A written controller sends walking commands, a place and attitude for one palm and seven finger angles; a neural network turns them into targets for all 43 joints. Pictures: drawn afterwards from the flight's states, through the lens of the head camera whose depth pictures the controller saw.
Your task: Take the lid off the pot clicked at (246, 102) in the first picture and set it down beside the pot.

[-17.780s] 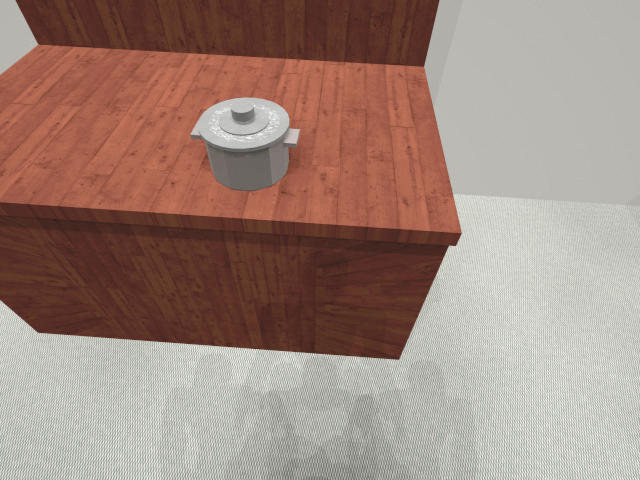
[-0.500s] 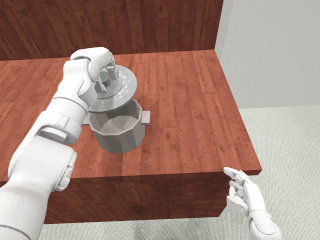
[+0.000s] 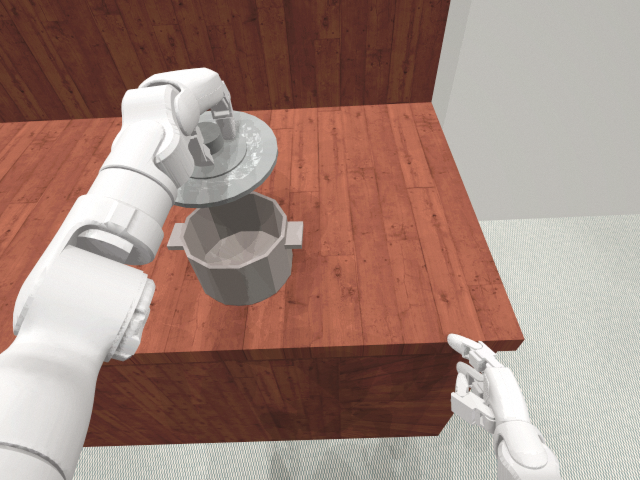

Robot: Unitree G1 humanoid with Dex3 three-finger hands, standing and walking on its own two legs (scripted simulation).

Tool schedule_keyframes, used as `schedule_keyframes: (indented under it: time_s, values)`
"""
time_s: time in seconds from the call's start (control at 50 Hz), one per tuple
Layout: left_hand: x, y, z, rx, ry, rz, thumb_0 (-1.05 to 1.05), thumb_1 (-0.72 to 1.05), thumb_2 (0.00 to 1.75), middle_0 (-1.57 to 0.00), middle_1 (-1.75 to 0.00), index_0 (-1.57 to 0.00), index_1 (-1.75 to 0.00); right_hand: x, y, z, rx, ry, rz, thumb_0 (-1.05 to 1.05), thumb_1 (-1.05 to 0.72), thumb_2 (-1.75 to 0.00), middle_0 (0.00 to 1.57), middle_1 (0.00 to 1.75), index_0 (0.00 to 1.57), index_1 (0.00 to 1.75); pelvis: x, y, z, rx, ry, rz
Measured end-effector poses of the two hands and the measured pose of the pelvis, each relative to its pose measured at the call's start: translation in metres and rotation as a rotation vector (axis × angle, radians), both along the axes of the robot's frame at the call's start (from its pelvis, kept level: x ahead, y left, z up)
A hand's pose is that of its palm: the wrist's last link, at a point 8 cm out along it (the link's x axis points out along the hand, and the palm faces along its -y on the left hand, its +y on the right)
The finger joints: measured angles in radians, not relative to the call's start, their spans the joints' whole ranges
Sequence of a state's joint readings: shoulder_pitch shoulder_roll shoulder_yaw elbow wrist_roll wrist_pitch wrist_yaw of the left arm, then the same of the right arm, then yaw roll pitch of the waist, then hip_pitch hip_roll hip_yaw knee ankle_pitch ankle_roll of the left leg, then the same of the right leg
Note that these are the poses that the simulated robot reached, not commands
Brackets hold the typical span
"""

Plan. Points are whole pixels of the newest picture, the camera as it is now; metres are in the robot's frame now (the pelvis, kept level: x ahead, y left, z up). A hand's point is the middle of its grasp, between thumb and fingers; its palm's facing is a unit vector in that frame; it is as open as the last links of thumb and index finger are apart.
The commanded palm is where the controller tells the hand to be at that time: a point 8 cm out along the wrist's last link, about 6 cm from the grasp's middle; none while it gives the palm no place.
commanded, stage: lift the lid straight up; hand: left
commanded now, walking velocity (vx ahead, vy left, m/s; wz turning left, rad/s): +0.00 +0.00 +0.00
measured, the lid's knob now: (204, 138) +0.50 +0.15 +0.18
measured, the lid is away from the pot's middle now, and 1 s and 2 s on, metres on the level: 0.01 0.11 0.21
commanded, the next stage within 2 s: move the lid sideways beside the pot in 0.04 s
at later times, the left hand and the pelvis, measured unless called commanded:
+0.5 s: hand (161, 146) +0.46 +0.19 +0.20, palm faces -0.28 -0.07 -0.96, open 7.4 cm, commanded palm +0.46 +0.19 +0.27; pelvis +0.00 +0.00 +0.00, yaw +0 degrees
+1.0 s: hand (110, 153) +0.45 +0.25 +0.20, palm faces -0.29 -0.07 -0.96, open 7.4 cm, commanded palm +0.47 +0.25 +0.27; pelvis +0.00 +0.01 +0.00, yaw +1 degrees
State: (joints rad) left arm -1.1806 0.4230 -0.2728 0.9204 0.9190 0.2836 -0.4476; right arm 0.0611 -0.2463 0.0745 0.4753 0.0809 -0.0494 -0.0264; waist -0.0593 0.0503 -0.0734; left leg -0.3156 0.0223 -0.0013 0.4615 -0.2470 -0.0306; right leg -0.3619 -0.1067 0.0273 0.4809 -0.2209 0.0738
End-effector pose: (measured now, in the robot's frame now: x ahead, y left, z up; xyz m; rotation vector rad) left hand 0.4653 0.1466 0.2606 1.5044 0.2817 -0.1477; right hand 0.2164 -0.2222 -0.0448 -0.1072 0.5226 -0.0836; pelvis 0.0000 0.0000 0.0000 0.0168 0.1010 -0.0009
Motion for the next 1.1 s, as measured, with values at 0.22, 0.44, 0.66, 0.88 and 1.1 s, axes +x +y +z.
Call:
schedule_keyframes:
  time_s: [0.22, 0.44, 0.66, 0.88, 1.1]
  values:
    - [-0.002, -0.001, 0.000, 0.000, -0.016, -0.022, -0.01, 0.29, 0.64, -0.71, -0.96, -0.68, -0.93, 0.000, -0.001, 0.000, 0.008, 0.002, -0.003, 0.02, -0.90, -0.90, 0.20, 0.30, 0.35, 0.38, 0.002, -0.001, 0.001, -0.001, -0.004, -0.003]
    - [-0.004, 0.032, -0.002, 0.019, 0.002, 0.063, -0.01, 0.29, 0.64, -0.71, -0.96, -0.68, -0.93, 0.001, -0.003, 0.001, 0.004, 0.013, -0.001, 0.02, -0.90, -0.90, 0.20, 0.30, 0.36, 0.39, 0.002, -0.002, 0.001, -0.003, -0.008, -0.001]
    - [-0.013, 0.065, -0.002, 0.015, 0.017, 0.075, -0.01, 0.29, 0.64, -0.71, -0.96, -0.68, -0.93, 0.002, -0.002, 0.003, -0.020, 0.030, 0.002, 0.02, -0.90, -0.90, 0.20, 0.30, 0.36, 0.39, 0.001, 0.001, 0.001, -0.011, -0.013, 0.010]
    - [-0.015, 0.089, -0.006, 0.012, 0.029, 0.078, -0.01, 0.29, 0.64, -0.71, -0.96, -0.68, -0.93, 0.001, 0.002, 0.005, -0.033, 0.035, -0.007, 0.02, -0.90, -0.90, 0.20, 0.30, 0.34, 0.38, 0.000, 0.007, 0.001, -0.015, -0.010, 0.012]
    - [-0.015, 0.113, -0.005, 0.029, 0.043, 0.117, -0.02, 0.29, 0.64, -0.71, -0.96, -0.68, -0.93, 0.001, 0.003, 0.006, -0.041, 0.043, -0.007, 0.02, -0.90, -0.90, 0.20, 0.30, 0.33, 0.38, 0.001, 0.010, 0.001, -0.019, -0.002, 0.013]
